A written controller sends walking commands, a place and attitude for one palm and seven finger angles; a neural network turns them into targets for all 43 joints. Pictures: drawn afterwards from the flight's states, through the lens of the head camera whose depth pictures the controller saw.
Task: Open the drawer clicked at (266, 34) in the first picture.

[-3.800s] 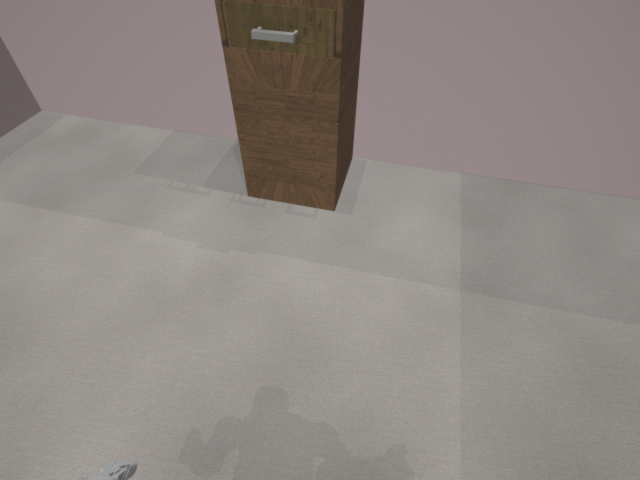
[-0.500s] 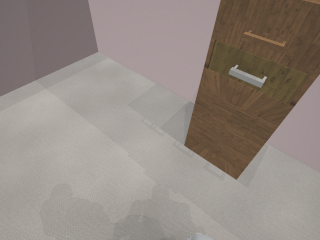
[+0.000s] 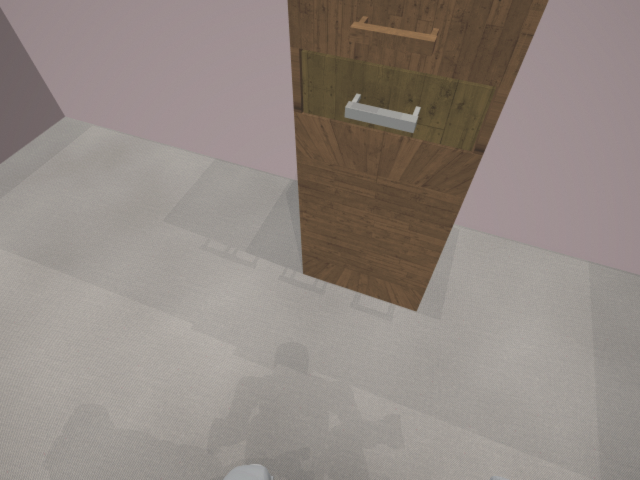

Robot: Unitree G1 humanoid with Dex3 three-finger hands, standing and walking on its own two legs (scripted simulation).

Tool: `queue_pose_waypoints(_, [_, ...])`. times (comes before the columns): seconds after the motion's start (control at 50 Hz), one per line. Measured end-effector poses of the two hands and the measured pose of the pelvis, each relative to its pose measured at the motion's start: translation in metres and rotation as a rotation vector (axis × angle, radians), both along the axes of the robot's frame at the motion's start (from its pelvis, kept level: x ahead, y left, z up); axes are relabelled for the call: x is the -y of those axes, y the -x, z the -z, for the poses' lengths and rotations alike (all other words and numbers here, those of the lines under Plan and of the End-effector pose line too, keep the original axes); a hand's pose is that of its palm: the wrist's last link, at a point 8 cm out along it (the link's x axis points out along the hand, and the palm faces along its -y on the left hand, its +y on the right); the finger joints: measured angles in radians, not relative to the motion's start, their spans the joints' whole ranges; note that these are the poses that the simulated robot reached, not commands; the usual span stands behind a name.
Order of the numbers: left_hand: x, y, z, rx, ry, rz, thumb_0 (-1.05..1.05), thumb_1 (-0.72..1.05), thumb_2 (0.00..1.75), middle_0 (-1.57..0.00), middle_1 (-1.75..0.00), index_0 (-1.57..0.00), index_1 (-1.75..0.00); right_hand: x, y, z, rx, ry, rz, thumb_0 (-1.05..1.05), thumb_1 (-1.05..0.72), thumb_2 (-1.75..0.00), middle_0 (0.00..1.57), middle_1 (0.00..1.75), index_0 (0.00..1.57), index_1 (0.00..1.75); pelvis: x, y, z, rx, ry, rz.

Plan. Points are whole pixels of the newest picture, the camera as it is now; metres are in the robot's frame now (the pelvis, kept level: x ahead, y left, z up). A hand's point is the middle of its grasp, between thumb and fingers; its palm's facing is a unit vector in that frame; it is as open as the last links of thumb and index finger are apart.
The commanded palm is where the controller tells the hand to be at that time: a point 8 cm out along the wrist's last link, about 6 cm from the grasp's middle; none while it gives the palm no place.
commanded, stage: turn to face it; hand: left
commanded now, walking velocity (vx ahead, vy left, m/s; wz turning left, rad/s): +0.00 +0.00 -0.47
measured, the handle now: (383, 110) +0.79 -0.07 +0.01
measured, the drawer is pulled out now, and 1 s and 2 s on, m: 0.00 0.00 0.00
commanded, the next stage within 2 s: take the last steps up to it in 0.34 s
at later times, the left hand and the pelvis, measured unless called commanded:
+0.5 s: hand out of the picture +0.11 +0.19 -0.16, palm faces -0.23 -0.94 -0.25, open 7.4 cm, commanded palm none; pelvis -0.02 +0.01 -0.01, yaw -14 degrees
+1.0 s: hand out of the picture +0.05 +0.17 -0.19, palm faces -0.21 -0.97 -0.13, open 7.4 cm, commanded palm none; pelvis +0.07 -0.01 -0.01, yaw -17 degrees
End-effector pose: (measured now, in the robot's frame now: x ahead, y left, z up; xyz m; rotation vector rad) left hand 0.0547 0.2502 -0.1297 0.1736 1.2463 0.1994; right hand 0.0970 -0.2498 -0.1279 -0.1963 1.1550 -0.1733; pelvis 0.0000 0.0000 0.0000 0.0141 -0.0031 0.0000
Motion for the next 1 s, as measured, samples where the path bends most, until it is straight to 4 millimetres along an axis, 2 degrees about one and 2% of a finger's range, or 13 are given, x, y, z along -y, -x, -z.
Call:
queue_pose_waypoints(0.06, [-0.016,-0.009,0.008,0.010,0.012,0.024,0.00,0.91,0.90,-0.20,-0.30,-0.20,-0.30,-0.011,-0.003,-0.006,0.049,0.022,0.018,0.01,-0.91,-0.89,0.19,0.30,0.20,0.30,-0.015,0.001,0.004,0.000,0.011,0.033])
queue_pose_waypoints(0.1, [-0.027,-0.017,0.015,0.019,0.022,0.037,0.00,0.91,0.90,-0.20,-0.30,-0.20,-0.30,-0.019,0.002,-0.008,0.072,0.040,0.031,0.01,-0.91,-0.89,0.19,0.30,0.20,0.30,-0.025,0.002,0.008,0.003,0.015,0.053])
queue_pose_waypoints(0.2, [-0.041,-0.036,0.008,0.032,0.027,0.099,0.00,0.91,0.90,-0.20,-0.30,-0.20,-0.30,-0.035,0.035,-0.019,0.034,0.045,0.071,0.01,-0.90,-0.89,0.20,0.30,0.20,0.30,-0.036,0.004,-0.001,0.014,0.033,0.112])
queue_pose_waypoints(0.3, [-0.042,-0.046,0.001,0.020,0.021,0.154,0.00,0.91,0.90,-0.20,-0.30,-0.19,-0.30,-0.043,0.072,-0.016,-0.023,0.024,0.146,0.01,-0.90,-0.89,0.20,0.30,0.20,0.30,-0.039,0.005,-0.007,0.007,0.033,0.162])
queue_pose_waypoints(0.4, [-0.023,-0.053,-0.003,-0.011,0.008,0.224,0.00,0.91,0.90,-0.20,-0.30,-0.19,-0.30,-0.043,0.114,-0.002,-0.092,-0.021,0.229,0.01,-0.90,-0.89,0.20,0.30,0.21,0.30,-0.033,0.009,-0.006,0.001,0.024,0.205])
queue_pose_waypoints(0.52, [0.020,-0.064,-0.004,0.025,-0.014,0.314,0.00,0.91,0.90,-0.20,-0.30,-0.19,-0.30,-0.028,0.171,0.028,-0.190,-0.088,0.327,0.01,-0.90,-0.89,0.20,0.30,0.20,0.30,-0.011,0.017,0.006,0.006,0.007,0.246])
queue_pose_waypoints(0.6, [0.040,-0.056,-0.015,0.049,-0.003,0.306,0.00,0.91,0.90,-0.20,-0.30,-0.20,-0.30,-0.018,0.187,0.026,-0.254,-0.107,0.335,0.01,-0.90,-0.89,0.20,0.30,0.20,0.30,0.000,0.014,-0.002,0.009,0.003,0.244])
queue_pose_waypoints(0.68, [0.045,-0.043,-0.017,0.020,-0.008,0.287,0.00,0.93,0.90,-0.20,-0.30,-0.20,-0.30,-0.006,0.177,0.017,-0.221,-0.105,0.337,0.01,-0.91,-0.89,0.19,0.30,0.20,0.30,0.010,0.007,-0.009,0.008,-0.002,0.250])
queue_pose_waypoints(0.78, [0.046,-0.025,-0.008,-0.054,0.014,0.269,0.00,0.92,0.90,-0.20,-0.30,-0.20,-0.30,0.005,0.146,0.010,-0.171,-0.087,0.327,0.01,-0.91,-0.89,0.19,0.30,0.20,0.30,0.016,-0.008,-0.009,0.005,0.009,0.257])
queue_pose_waypoints(0.84, [0.045,-0.013,0.000,-0.114,0.035,0.245,0.00,0.92,0.90,-0.20,-0.30,-0.20,-0.30,0.008,0.115,0.007,-0.137,-0.073,0.306,0.01,-0.91,-0.89,0.19,0.30,0.20,0.30,0.017,-0.022,-0.008,0.003,0.017,0.262])
queue_pose_waypoints(0.92, [0.040,-0.003,0.013,-0.205,0.065,0.209,0.00,0.91,0.90,-0.20,-0.30,-0.20,-0.30,0.007,0.064,0.003,-0.073,-0.049,0.272,0.01,-0.91,-0.89,0.19,0.30,0.20,0.30,0.013,-0.048,-0.003,0.005,0.027,0.269])
queue_pose_waypoints(0.96, [0.036,-0.003,0.024,-0.251,0.079,0.198,0.00,0.91,0.90,-0.20,-0.30,-0.20,-0.30,0.005,0.039,0.005,-0.027,-0.029,0.262,0.01,-0.91,-0.89,0.19,0.30,0.20,0.30,0.010,-0.064,0.005,0.006,0.033,0.279])
queue_pose_waypoints(1.0, [0.034,-0.009,0.028,-0.293,0.085,0.210,0.00,0.91,0.90,-0.20,-0.30,-0.20,-0.30,0.002,0.023,0.006,0.009,-0.020,0.271,0.01,-0.91,-0.89,0.19,0.30,0.20,0.30,0.008,-0.075,0.009,0.015,0.018,0.303])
